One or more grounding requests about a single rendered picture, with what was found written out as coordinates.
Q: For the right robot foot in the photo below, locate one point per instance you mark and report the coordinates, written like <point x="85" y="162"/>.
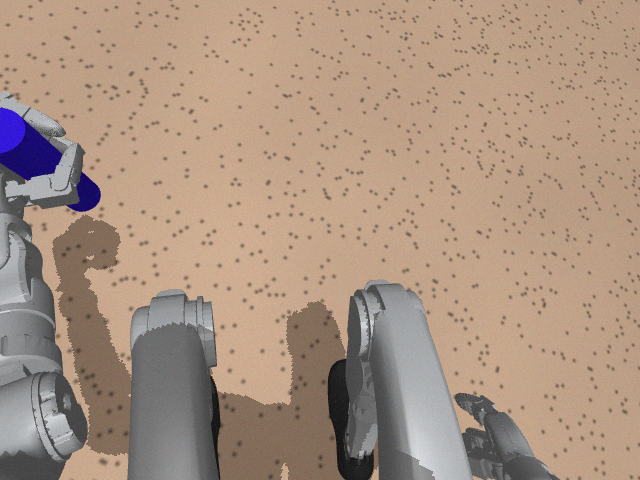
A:
<point x="338" y="401"/>

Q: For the left robot arm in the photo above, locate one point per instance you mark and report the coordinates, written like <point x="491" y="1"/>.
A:
<point x="41" y="423"/>

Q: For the right robot arm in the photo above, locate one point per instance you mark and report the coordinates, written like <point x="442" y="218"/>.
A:
<point x="526" y="468"/>

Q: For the left robot hand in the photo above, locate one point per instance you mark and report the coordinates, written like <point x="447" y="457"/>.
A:
<point x="50" y="190"/>

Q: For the right robot hand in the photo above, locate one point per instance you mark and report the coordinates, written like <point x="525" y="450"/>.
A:
<point x="501" y="442"/>

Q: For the can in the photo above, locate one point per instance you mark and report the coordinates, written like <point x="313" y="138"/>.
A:
<point x="27" y="153"/>

